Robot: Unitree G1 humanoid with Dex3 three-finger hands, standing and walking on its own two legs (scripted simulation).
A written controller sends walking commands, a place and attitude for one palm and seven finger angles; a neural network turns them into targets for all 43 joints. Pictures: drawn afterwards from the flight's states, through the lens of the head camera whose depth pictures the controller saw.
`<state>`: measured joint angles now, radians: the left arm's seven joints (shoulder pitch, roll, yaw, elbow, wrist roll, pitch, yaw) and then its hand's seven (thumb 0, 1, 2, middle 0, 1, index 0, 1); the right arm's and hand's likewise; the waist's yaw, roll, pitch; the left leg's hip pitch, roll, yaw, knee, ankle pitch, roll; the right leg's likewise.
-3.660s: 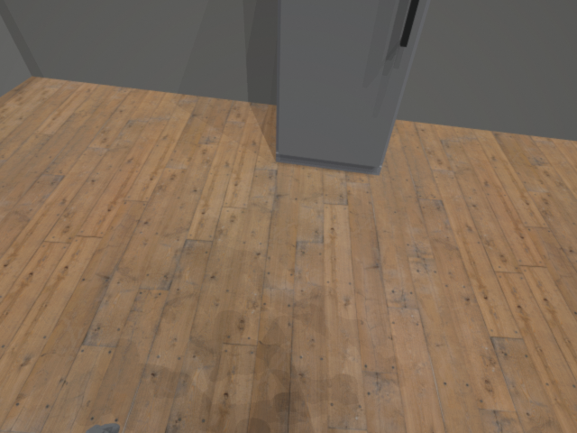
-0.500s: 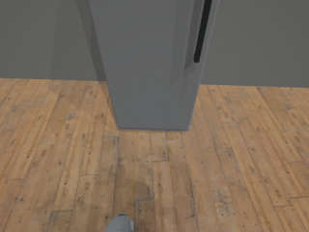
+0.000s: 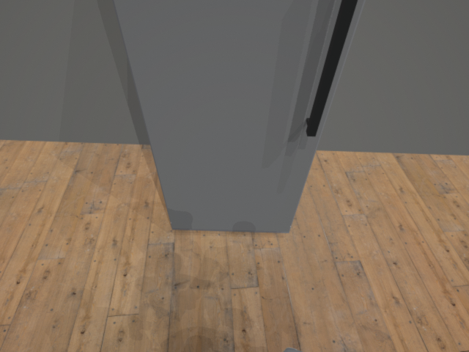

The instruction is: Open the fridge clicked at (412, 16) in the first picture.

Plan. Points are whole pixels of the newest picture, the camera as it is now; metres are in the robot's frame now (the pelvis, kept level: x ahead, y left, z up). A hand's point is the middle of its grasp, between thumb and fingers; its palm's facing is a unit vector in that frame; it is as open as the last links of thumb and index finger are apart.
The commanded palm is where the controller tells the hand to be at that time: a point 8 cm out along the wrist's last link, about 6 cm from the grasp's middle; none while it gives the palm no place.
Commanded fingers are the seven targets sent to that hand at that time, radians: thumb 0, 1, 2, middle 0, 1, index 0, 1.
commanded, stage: take the last steps up to it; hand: right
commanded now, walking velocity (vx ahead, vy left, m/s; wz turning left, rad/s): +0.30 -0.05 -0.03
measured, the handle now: (333, 43) +0.72 -0.19 +0.20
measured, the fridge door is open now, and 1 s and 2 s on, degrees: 0 0 0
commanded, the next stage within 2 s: come to a stop and stand still in 0.54 s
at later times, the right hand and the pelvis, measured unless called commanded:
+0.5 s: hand (349, 329) +0.22 -0.23 -0.17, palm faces +0.00 +0.98 -0.19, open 7.4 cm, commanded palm none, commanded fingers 0.00 -0.90 -0.90 0.20 0.30 0.20 0.30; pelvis +0.16 -0.05 +0.00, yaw +1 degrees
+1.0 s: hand (336, 288) +0.31 -0.23 -0.18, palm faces +0.03 +0.98 -0.22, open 7.3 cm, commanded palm none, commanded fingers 0.00 -0.90 -0.90 0.20 0.30 0.20 0.30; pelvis +0.23 -0.04 -0.01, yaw +1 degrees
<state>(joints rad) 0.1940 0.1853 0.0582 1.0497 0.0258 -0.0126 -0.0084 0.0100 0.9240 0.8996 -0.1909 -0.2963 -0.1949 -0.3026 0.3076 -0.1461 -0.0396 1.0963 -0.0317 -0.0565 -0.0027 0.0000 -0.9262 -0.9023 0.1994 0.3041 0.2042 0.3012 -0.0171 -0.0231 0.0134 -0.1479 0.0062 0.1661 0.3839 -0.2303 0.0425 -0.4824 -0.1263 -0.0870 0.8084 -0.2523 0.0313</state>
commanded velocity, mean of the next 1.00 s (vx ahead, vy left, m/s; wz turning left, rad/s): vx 0.06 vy -0.03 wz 0.02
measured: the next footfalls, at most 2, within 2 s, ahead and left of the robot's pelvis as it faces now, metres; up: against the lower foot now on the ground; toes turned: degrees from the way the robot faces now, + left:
right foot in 0.12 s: +0.14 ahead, -0.14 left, +0.00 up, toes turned -10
left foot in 0.62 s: +0.32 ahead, +0.08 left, +0.00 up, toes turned +10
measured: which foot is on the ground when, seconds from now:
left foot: down 0.00-0.14, up 0.16-0.60, down 0.62-1.00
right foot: up 0.00-0.10, down 0.12-0.64, up 0.66-1.00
